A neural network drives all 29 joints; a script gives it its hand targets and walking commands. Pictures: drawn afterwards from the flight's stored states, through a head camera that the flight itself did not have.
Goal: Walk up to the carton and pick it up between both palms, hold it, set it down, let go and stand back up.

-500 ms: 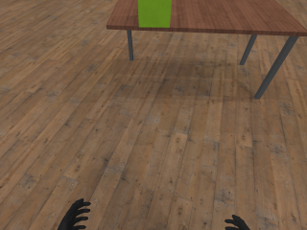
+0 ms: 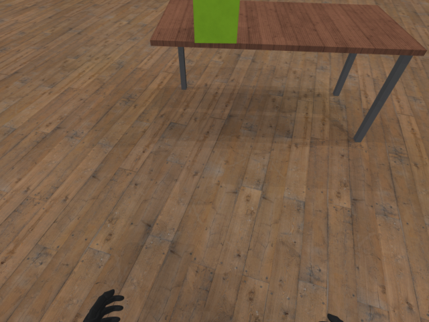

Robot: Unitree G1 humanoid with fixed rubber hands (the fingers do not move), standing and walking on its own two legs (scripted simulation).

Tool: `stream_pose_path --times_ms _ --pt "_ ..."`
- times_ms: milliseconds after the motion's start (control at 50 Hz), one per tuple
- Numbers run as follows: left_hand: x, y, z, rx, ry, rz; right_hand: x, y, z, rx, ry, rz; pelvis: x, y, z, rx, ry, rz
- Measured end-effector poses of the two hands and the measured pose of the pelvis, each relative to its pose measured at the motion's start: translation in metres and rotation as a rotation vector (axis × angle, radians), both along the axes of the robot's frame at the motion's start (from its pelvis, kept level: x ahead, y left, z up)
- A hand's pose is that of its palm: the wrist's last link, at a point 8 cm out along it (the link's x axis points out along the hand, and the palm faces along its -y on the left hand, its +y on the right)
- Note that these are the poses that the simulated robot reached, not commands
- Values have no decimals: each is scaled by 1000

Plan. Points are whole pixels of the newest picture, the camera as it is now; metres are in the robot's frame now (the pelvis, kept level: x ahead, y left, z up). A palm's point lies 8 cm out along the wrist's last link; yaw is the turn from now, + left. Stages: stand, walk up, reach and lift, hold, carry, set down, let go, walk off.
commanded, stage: stand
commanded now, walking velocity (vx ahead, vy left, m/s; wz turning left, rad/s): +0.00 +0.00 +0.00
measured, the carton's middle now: (215, 8) +1.45 +0.03 +0.03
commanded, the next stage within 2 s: walk up in 0.38 s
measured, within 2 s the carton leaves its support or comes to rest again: neither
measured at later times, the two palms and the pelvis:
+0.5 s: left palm out of the picture +0.10 +0.24 -0.11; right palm out of the picture +0.07 -0.25 -0.12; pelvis -0.01 +0.00 +0.00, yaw +0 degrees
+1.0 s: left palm out of the picture +0.06 +0.24 -0.08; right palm out of the picture +0.13 -0.33 -0.11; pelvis +0.05 -0.05 +0.01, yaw +0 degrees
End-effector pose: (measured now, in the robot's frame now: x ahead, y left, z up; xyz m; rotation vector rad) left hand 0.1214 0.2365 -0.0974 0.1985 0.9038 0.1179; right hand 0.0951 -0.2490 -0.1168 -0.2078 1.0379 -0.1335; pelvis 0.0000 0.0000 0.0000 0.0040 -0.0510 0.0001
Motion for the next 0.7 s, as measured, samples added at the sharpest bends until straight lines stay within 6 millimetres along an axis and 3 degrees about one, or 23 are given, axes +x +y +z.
stream_pose_path --times_ms 360,640,700 --pt "-19 3 -7 1 45 12 -19 -1 -5 0 39 -12 -8 0 0 0 -11 0" --pt "-24 3 -9 3 70 16 -27 -5 -7 4 72 -15 -6 -2 1 2 -10 0" --pt "-20 8 -3 26 70 9 -30 -13 -4 7 76 -11 -2 -6 3 4 -9 -2"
